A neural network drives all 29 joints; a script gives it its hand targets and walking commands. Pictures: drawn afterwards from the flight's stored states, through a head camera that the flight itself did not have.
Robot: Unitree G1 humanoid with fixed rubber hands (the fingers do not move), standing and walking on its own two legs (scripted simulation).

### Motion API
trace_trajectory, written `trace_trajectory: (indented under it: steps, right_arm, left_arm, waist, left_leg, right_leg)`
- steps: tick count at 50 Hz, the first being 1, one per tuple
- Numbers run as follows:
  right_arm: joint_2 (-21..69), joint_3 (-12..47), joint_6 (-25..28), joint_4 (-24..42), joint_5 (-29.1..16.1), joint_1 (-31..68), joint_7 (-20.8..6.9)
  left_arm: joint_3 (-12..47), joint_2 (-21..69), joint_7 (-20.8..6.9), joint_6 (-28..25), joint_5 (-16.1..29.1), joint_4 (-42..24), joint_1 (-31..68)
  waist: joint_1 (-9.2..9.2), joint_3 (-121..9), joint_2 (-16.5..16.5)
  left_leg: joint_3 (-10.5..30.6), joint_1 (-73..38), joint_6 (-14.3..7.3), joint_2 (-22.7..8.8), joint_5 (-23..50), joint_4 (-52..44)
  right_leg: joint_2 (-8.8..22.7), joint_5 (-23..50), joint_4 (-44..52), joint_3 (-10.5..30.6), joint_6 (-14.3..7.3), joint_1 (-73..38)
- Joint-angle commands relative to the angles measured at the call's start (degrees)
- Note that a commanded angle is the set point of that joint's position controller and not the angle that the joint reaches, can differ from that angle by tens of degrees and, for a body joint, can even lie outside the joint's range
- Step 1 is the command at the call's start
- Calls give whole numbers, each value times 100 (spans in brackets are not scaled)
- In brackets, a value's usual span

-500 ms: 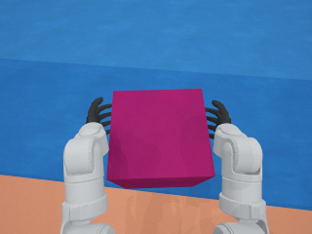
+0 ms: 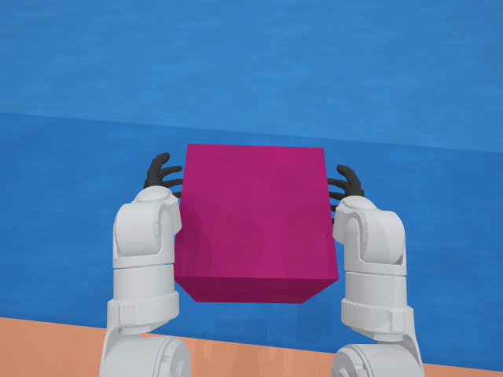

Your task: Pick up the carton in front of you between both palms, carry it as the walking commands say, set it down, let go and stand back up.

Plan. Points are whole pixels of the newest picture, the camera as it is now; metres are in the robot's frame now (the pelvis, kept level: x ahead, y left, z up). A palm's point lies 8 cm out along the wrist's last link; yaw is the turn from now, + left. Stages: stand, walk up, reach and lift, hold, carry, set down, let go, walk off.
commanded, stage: carry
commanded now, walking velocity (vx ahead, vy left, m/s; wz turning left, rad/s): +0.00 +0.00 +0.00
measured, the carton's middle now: (252, 233) +0.36 +0.01 +0.02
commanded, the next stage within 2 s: none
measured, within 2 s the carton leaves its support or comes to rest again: neither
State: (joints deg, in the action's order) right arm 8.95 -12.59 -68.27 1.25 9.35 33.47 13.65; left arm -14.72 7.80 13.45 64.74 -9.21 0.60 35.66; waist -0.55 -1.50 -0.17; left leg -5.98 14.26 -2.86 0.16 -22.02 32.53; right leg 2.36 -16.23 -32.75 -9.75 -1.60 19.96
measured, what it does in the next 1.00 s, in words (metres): stands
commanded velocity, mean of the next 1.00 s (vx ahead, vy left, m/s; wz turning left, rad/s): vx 0.00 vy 0.00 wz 0.00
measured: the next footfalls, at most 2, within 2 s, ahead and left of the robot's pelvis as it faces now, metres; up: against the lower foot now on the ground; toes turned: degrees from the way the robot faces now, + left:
none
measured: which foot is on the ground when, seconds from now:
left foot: down 0.00-1.00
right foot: down 0.00-1.00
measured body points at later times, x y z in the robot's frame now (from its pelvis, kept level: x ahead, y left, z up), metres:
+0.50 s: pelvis -0.03 +0.00 +0.00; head -0.04 +0.01 +0.45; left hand +0.32 +0.16 +0.14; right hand +0.32 -0.13 +0.13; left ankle -0.06 +0.08 -0.73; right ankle +0.00 -0.10 -0.73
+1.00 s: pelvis -0.04 +0.01 +0.00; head -0.05 +0.02 +0.45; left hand +0.32 +0.17 +0.13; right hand +0.31 -0.13 +0.12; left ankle -0.06 +0.08 -0.73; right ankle +0.00 -0.10 -0.73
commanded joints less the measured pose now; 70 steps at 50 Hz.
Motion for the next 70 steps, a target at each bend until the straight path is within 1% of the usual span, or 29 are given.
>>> trace_trajectory:
  steps: [1,5,6,8,11,14,18,22,24,26,28,30,32,33,37,39,41,42,46,51,52,55,56,57,61,63,64,66,70]
  right_arm:
    - [5594,3801,293,419,-2377,4198,-1295]
    - [5534,3694,229,345,-2468,4010,-1369]
    - [5552,3784,239,410,-2493,4279,-1348]
    - [5490,3548,199,-22,-2310,3978,-1338]
    - [5667,3534,220,311,-2469,4089,-1392]
    - [5718,3645,155,-186,-2332,3834,-1357]
    - [5537,3370,190,-105,-2158,3902,-1401]
    - [5545,3442,222,-68,-2342,4344,-1391]
    - [5486,3427,235,-150,-2396,4098,-1351]
    - [5293,3424,236,-283,-2190,4038,-1306]
    - [5609,3245,184,-633,-2313,3767,-1357]
    - [5467,3061,166,-619,-2249,3879,-1389]
    - [5347,2918,187,-699,-2066,3934,-1356]
    - [5565,3075,228,-352,-2223,4087,-1370]
    - [5517,3238,247,-185,-2314,4514,-1338]
    - [5466,3226,216,-304,-2213,4294,-1305]
    - [5456,3118,208,-333,-2214,4170,-1324]
    - [5611,3264,212,-406,-2363,4078,-1324]
    - [5482,3173,223,-375,-2179,4065,-1323]
    - [5500,3198,209,-175,-2277,4249,-1304]
    - [5619,3204,196,-309,-2323,4170,-1307]
    - [5608,3131,191,-434,-2244,3889,-1336]
    - [5514,3198,221,-244,-2316,4040,-1374]
    - [5655,3263,247,-145,-2292,4357,-1356]
    - [5446,3176,161,-506,-2257,4001,-1322]
    - [5445,3179,168,-305,-2211,4220,-1332]
    - [5537,3072,164,-461,-2270,4321,-1311]
    - [5603,3108,216,-396,-2295,4180,-1365]
    - [5578,3248,255,-129,-2309,4346,-1376]
  left_arm:
    - [3658,5924,-1520,208,2371,183,3296]
    - [3547,5748,-1492,225,2146,462,2819]
    - [3629,6083,-1498,192,2301,350,3172]
    - [3516,5862,-1526,246,2232,534,3086]
    - [3849,5930,-1526,260,2354,245,3178]
    - [3582,5653,-1549,206,2230,212,3133]
    - [3383,5787,-1601,252,2150,653,3147]
    - [3302,5860,-1568,218,2091,839,3140]
    - [3296,5882,-1534,210,2207,710,3147]
    - [3262,5886,-1551,251,2144,1246,2943]
    - [3331,5596,-1477,218,2072,684,3158]
    - [3109,5649,-1494,251,1943,767,3065]
    - [3220,5772,-1554,223,2041,862,3391]
    - [3144,5921,-1544,220,2155,876,3346]
    - [3246,5900,-1517,198,2111,947,3366]
    - [3139,5846,-1503,212,2038,915,3245]
    - [3352,5880,-1483,243,2132,834,3304]
    - [3277,5976,-1474,210,2252,773,3437]
    - [3366,6059,-1505,190,2231,957,3370]
    - [3151,5950,-1468,236,2137,1054,3135]
    - [3212,5941,-1469,199,2211,751,3324]
    - [3317,5868,-1452,237,2150,702,3290]
    - [3374,5950,-1459,219,2126,890,3265]
    - [3331,6082,-1457,219,2152,731,3513]
    - [3151,5635,-1442,301,1952,997,2980]
    - [3189,5803,-1477,257,1988,746,3221]
    - [3292,5832,-1481,251,2033,785,3317]
    - [3226,5943,-1508,244,2140,771,3433]
    - [3409,6025,-1491,230,2207,805,3344]
  waist:
    - [14,-2529,-201]
    - [16,-2613,231]
    - [-10,-2643,-221]
    - [-2,-2387,-398]
    - [68,-2639,-268]
    - [38,-2473,194]
    - [100,-1841,-214]
    - [-1,-1873,32]
    - [32,-1861,225]
    - [-25,-1878,-91]
    - [49,-2079,-118]
    - [21,-2001,115]
    - [45,-1828,-192]
    - [45,-1741,102]
    - [7,-1929,-287]
    - [44,-1842,74]
    - [37,-2233,-86]
    - [44,-2313,355]
    - [-22,-2177,-291]
    - [47,-2201,-145]
    - [22,-2327,233]
    - [58,-2316,-349]
    - [14,-2262,-25]
    - [-2,-2162,-304]
    - [74,-1965,170]
    - [60,-2016,144]
    - [33,-1919,-280]
    - [1,-2031,22]
    - [49,-2147,-368]
  left_leg:
    - [564,-993,-98,-922,4766,50]
    - [696,-899,-33,-878,4108,-173]
    - [606,-991,-60,-884,4439,-168]
    - [629,-1038,-88,-994,4764,-170]
    - [519,-1046,-35,-817,3698,-158]
    - [711,-902,-135,-880,3325,-305]
    - [805,-252,-58,-956,2153,-665]
    - [789,-168,-133,-857,1434,-878]
    - [820,-226,-161,-828,1656,-741]
    - [759,-265,-104,-842,2074,-747]
    - [815,-300,-133,-851,2254,-698]
    - [771,-134,-174,-822,1812,-677]
    - [755,-89,-129,-778,1433,-776]
    - [802,-10,-166,-769,1464,-836]
    - [715,-255,-133,-783,1787,-823]
    - [770,-181,-165,-839,1666,-834]
    - [775,-352,-209,-800,1812,-695]
    - [694,-344,-145,-783,2016,-579]
    - [626,-352,-107,-719,1984,-609]
    - [766,-492,-45,-927,3236,-520]
    - [778,-341,-128,-919,2923,-497]
    - [694,-390,-117,-825,2830,-519]
    - [727,-296,-130,-811,2688,-663]
    - [723,-341,-146,-819,2732,-556]
    - [751,-167,-152,-794,1627,-806]
    - [856,-313,-224,-831,1839,-862]
    - [770,-321,-153,-777,1930,-774]
    - [866,-329,-134,-942,2474,-819]
    - [798,-621,-31,-920,3232,-652]
  right_leg:
    - [509,2738,-34,418,-130,-1221]
    - [744,3167,-102,619,-254,-1434]
    - [658,2751,-56,561,-189,-1180]
    - [584,2497,33,475,-154,-1087]
    - [766,3004,36,714,-187,-1327]
    - [716,2449,185,661,-167,-1198]
    - [672,1372,561,642,-65,-1109]
    - [644,815,742,771,-145,-1109]
    - [770,1349,645,835,-156,-1122]
    - [670,1343,608,677,-141,-1060]
    - [782,1533,437,785,-142,-1151]
    - [844,1361,602,824,-168,-1097]
    - [816,1063,655,814,-175,-978]
    - [766,952,696,794,-155,-906]
    - [794,1139,675,799,-202,-1012]
    - [756,1161,698,697,-153,-1132]
    - [762,1526,614,808,-180,-1176]
    - [706,1837,528,606,-115,-1372]
    - [776,1473,589,733,-147,-1093]
    - [616,1694,318,553,-66,-994]
    - [679,1736,379,535,-47,-1205]
    - [713,1608,359,608,-51,-1065]
    - [723,1539,400,610,-102,-1189]
    - [700,1588,346,599,-128,-1085]
    - [780,1151,634,735,-107,-1051]
    - [756,966,605,735,-117,-1089]
    - [722,1051,577,754,-91,-934]
    - [661,1023,605,653,-78,-1098]
    - [608,1378,344,508,30,-938]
